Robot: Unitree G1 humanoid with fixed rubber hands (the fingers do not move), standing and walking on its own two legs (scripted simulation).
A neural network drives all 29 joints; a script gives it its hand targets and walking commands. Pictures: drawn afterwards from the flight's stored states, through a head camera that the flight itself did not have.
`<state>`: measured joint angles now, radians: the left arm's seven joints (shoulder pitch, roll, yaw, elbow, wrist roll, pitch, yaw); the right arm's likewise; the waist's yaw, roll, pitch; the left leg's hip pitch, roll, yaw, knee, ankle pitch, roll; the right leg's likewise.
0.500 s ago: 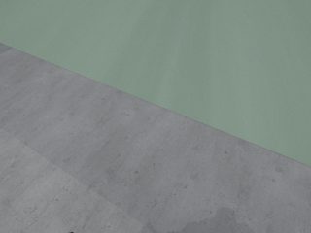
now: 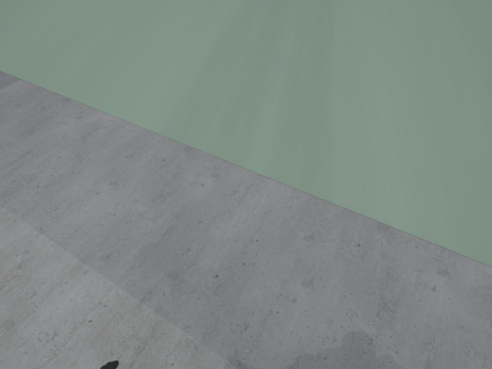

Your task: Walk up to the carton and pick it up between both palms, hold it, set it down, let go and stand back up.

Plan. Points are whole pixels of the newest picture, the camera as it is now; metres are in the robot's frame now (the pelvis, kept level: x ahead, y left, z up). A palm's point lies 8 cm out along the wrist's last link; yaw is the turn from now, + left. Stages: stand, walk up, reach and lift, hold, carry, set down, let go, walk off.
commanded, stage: stand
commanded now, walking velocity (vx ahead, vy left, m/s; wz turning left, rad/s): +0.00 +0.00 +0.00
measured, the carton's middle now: out of the picture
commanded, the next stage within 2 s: walk up in 0.02 s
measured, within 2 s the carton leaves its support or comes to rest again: neither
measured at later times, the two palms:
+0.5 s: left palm out of the picture +0.02 +0.41 -0.11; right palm (417, 359) +0.17 -0.25 -0.11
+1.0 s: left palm out of the picture -0.12 +0.46 -0.07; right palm (265, 272) +0.32 +0.01 -0.11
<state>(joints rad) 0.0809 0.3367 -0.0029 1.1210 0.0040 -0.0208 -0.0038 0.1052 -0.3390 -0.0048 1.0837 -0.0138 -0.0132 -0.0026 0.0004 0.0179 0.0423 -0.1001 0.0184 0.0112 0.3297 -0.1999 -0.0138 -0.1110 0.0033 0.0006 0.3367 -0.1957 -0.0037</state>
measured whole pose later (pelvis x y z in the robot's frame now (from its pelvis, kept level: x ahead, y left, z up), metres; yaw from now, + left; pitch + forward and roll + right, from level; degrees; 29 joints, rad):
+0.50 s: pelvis -0.01 +0.05 -0.02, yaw +15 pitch +0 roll -2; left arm 0.13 0.44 0.10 0.94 0.04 -0.04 0.03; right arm 0.16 -0.45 -0.12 0.81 -0.06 0.10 0.17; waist -0.03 0.04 0.07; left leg -0.50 0.13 -0.03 0.78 -0.28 -0.01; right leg -0.17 -0.13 -0.22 0.52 -0.33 0.04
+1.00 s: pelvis +0.04 +0.15 -0.01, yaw +41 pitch +1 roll +0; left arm 0.25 0.41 0.08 0.86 0.04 -0.07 0.03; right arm 0.21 -0.41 -0.10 0.69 -0.05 0.08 0.18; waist 0.00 0.08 0.02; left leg -0.52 0.00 -0.05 0.89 -0.28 -0.01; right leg -0.23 -0.06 -0.21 0.44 -0.23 -0.03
